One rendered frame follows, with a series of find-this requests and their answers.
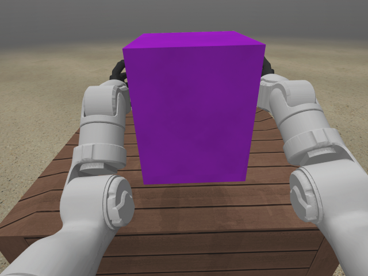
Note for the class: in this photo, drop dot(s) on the robot right upper arm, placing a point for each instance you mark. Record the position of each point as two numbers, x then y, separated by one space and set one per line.
334 196

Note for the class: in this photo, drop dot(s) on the robot left upper arm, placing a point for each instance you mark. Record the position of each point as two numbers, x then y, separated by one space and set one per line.
93 209

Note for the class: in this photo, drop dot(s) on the robot right forearm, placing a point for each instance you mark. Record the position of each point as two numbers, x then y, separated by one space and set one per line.
307 136

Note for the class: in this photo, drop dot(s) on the right robot hand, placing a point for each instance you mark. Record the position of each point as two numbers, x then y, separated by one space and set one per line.
266 69

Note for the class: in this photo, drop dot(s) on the pedestal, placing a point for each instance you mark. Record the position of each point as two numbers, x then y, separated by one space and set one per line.
245 228

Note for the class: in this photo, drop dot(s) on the robot left forearm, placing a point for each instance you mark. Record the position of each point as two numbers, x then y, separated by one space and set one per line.
102 125

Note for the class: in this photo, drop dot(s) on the carton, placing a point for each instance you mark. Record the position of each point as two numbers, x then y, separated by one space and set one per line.
193 98

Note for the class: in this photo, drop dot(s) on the left robot hand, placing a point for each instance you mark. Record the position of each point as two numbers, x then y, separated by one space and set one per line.
116 73

